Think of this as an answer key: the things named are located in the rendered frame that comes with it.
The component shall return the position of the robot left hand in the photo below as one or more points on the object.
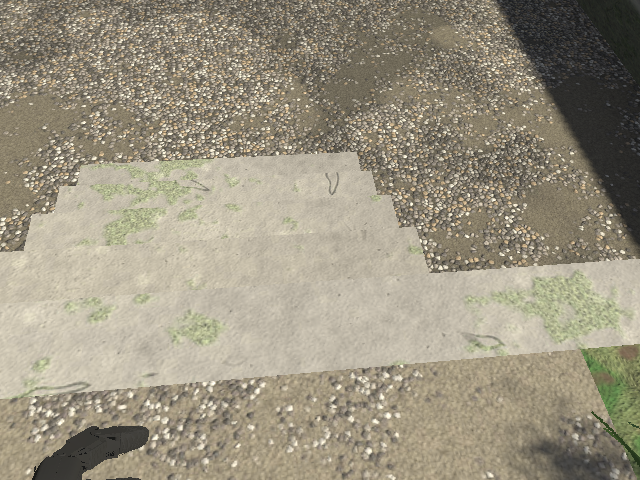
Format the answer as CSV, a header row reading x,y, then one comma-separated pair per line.
x,y
89,448

